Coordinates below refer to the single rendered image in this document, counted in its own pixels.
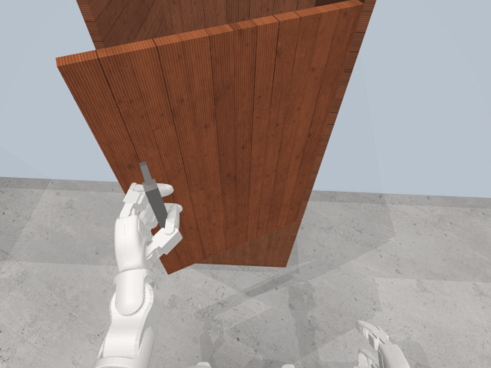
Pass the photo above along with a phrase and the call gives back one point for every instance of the handle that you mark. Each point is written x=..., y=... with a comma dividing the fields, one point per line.
x=153, y=195

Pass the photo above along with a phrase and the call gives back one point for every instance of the robot left hand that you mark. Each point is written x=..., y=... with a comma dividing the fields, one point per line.
x=132, y=231

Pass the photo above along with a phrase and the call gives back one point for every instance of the cupboard door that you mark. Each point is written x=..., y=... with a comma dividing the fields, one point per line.
x=232, y=117

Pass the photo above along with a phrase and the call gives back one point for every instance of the robot right hand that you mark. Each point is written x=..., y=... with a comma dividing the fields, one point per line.
x=389, y=355

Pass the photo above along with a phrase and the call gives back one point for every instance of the left robot forearm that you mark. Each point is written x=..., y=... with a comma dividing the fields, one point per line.
x=134, y=309

